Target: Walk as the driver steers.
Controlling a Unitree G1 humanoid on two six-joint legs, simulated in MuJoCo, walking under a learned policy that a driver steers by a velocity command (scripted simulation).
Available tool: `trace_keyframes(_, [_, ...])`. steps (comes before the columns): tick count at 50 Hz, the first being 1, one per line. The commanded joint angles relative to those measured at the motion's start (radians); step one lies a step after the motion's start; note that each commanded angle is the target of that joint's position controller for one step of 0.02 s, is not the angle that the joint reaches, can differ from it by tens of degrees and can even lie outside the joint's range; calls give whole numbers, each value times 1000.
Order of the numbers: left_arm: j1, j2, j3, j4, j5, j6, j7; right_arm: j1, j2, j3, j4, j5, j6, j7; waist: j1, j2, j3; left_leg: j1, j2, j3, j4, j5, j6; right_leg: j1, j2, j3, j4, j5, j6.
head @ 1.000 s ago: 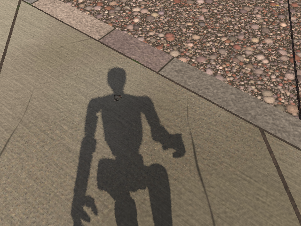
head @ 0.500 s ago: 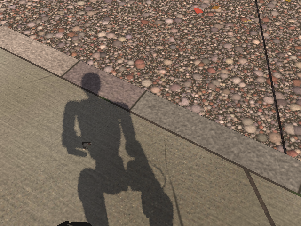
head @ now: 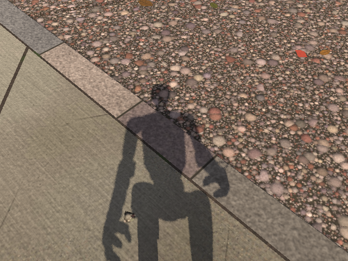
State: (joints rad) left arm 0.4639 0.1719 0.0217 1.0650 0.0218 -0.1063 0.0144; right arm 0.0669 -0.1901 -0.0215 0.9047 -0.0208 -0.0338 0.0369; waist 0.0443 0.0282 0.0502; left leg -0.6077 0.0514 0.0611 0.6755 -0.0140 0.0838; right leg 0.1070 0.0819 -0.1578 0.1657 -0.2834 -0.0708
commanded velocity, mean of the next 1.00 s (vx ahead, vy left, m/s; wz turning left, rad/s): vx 0.45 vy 0.00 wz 0.44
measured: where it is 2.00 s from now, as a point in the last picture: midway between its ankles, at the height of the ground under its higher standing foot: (160, 246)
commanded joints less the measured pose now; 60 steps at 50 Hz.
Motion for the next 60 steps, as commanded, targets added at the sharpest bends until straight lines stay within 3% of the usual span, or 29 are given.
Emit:
trace_keyframes(1, [60,138,23,-10,4,-1,18,-87,-54,-11,-83,-5,-17,0,-16,-88,66,7,-36,50,-60,-82,42,14,-321,41,60,736,-75])
trace_keyframes(3, [37,167,31,-14,6,7,25,1,-73,-25,-61,-8,-20,-9,-59,-112,4,134,-101,96,-78,-183,82,40,-327,6,234,1026,-65])
trace_keyframes(5, [12,192,37,-30,2,21,25,249,-122,-57,15,-18,-31,-17,-162,-100,-128,446,-137,68,-179,-174,144,-72,-307,-29,598,974,-40])
trace_keyframes(6, [-8,171,31,-74,-3,18,19,399,-217,-88,38,-32,-32,-28,-220,-5,-238,691,68,-205,-204,-230,216,-301,-268,-47,923,609,-12])
trace_keyframes(7, [12,107,27,-131,-25,6,-3,369,-280,-107,17,-10,-16,-30,-150,241,-317,933,318,-783,-358,-208,386,-717,-14,24,1291,-232,41])
trace_keyframes(8, [-96,174,38,-155,-3,-3,-8,334,-262,-103,20,14,-4,-27,-153,41,-235,883,281,-715,-392,-193,359,-846,-83,190,1300,-168,24])
trace_keyframes(10, [-165,157,37,-182,-13,-20,-12,232,-171,-82,12,13,-7,-31,-80,-75,-48,623,217,-501,-438,-24,276,-806,-161,193,1142,-33,29])
trace_keyframes(11, [-173,147,38,-191,3,-5,-10,208,-147,-74,10,16,-14,-36,-45,-83,-24,533,165,-432,-448,43,242,-747,-183,201,1070,-29,44])
trace_keyframes(13, [-146,122,34,-193,26,36,-16,207,-138,-66,7,22,-32,-39,-12,-50,-34,458,109,-359,-462,119,220,-671,-189,191,993,-28,73])
trace_keyframes(16, [-226,121,34,-237,27,63,-23,260,-184,-75,12,24,-42,-39,-20,-19,-15,422,68,-324,-486,140,209,-711,-189,163,884,50,108])
trace_keyframes(21, [-434,136,32,-324,18,70,-30,376,-183,-75,12,21,-32,-37,-97,20,-2,517,46,-354,-472,169,149,-813,-170,160,686,231,125])
trace_keyframes(27, [-601,142,15,-409,9,56,-39,458,-197,-76,3,5,-25,-51,-152,40,5,671,64,-414,-386,294,149,-837,-113,164,512,234,102])
trace_keyframes(30, [-548,168,17,-419,1,40,-36,413,-223,-83,-20,1,-25,-62,-105,62,-4,649,73,-440,-320,372,111,-668,-82,178,393,186,69])
trace_keyframes(32, [-327,215,38,-357,-3,25,-19,343,-245,-87,-41,5,-34,-51,1,37,-101,558,16,-410,-120,521,61,-332,-36,160,306,163,31])
trace_keyframes(33, [-177,258,53,-331,9,12,-3,327,-228,-83,-56,17,-44,-39,70,-11,-202,440,-42,-372,91,385,39,-89,-133,243,284,145,-5])
trace_keyframes(34, [-58,346,71,-336,36,15,14,379,-129,-61,-94,44,-49,-37,76,-175,-360,233,-133,-259,392,-107,11,170,-422,555,268,26,-61])
trace_keyframes(35, [-110,360,80,-337,24,34,7,457,-153,-63,-114,41,-41,-41,0,-352,-421,48,-197,-190,560,-542,8,202,-544,942,144,-23,-155])
trace_keyframes(36, [-198,258,64,-360,16,44,2,430,-198,-69,-79,8,-22,-48,-30,-165,-246,-18,-106,-191,635,-454,8,43,-507,849,133,-150,-147])
trace_keyframes(37, [-252,181,45,-366,8,44,-2,356,-190,-67,-80,-3,-16,-36,-27,-54,-121,-9,-74,-173,606,-371,0,-104,-450,684,104,-132,-129])
trace_keyframes(39, [-250,153,32,-337,10,31,-4,309,-150,-62,-98,-17,-3,-19,-52,-89,-24,39,-33,-162,523,-325,-16,-260,-366,478,59,146,-100])
trace_keyframes(43, [-169,166,29,-266,-6,-15,-28,327,-110,-50,-93,-18,11,-17,-88,-121,-74,95,-88,-161,430,-314,-45,-266,-324,294,107,838,-137])
trace_keyframes(48, [-160,186,26,-230,-13,16,-32,155,-78,-11,-129,-12,7,-12,-60,-163,-92,213,-69,-37,74,-146,-82,-300,-231,196,130,901,-108])
trace_keyframes(51, [-118,229,42,-214,-15,36,-30,108,-110,-9,-140,0,3,-30,-41,-164,-95,260,-86,-44,-34,-122,-80,-271,-247,260,189,821,-98])
trace_keyframes(54, [-134,234,51,-227,-29,54,-21,170,-148,-18,-123,-9,-17,-57,-80,-114,-90,424,-60,-77,-257,1,-53,-320,-223,331,308,543,-46])
trace_keyframes(55, [-113,193,42,-248,-33,53,-19,212,-206,-31,-122,-23,-29,-68,-75,-15,-147,556,92,-197,-265,219,-24,-392,-170,309,425,340,-9])
trace_keyframes(56, [-35,112,26,-269,-32,58,-11,240,-274,-43,-140,-20,-25,-72,-47,177,-216,691,343,-380,-225,614,65,-528,-45,200,643,-210,23])
trace_keyframes(57, [10,155,39,-252,-29,86,3,264,-274,-55,-138,18,-2,-72,-78,223,-284,670,411,-451,-249,616,194,-584,5,150,849,-433,28])
trace_keyframes(58, [-21,200,54,-244,-8,107,4,234,-215,-43,-152,24,7,-72,-68,103,-218,603,356,-406,-297,463,200,-622,-32,180,952,-383,35])
trace_keyframes(60, [-81,181,62,-253,0,130,-7,114,-144,-20,-172,10,14,-83,-19,85,-107,465,254,-264,-365,291,141,-619,-78,192,965,-254,65])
